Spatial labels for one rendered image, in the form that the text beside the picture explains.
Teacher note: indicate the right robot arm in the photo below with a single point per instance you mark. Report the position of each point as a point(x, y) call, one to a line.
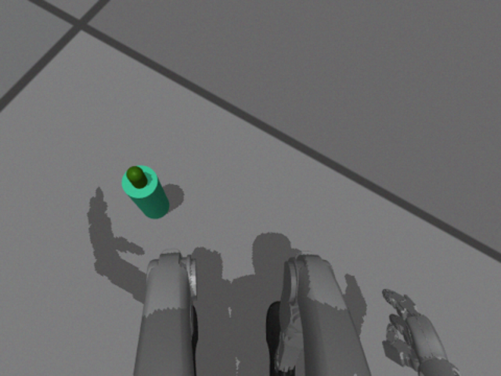
point(437, 368)

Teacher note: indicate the right robot hand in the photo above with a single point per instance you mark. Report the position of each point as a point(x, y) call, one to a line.
point(417, 330)

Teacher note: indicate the bottle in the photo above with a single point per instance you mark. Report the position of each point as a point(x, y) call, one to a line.
point(141, 184)

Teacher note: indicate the right robot foot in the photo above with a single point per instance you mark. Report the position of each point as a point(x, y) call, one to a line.
point(272, 338)

